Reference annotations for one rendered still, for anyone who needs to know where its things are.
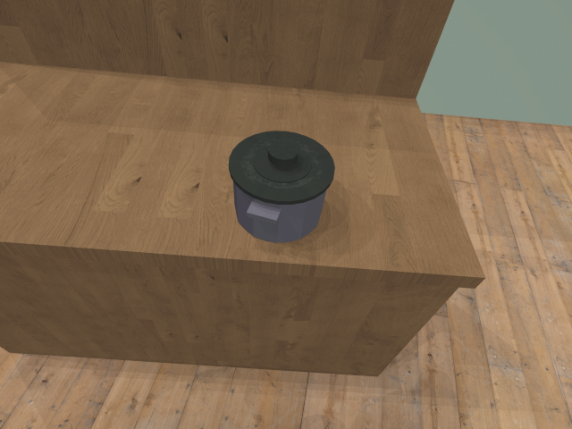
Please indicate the table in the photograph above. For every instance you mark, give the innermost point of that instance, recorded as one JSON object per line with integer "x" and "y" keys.
{"x": 119, "y": 237}

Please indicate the lid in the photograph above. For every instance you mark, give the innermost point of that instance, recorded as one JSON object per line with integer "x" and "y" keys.
{"x": 255, "y": 175}

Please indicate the pot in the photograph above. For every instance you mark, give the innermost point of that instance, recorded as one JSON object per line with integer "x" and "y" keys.
{"x": 277, "y": 223}

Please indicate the knob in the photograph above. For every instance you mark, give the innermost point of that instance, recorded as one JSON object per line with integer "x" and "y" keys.
{"x": 283, "y": 153}

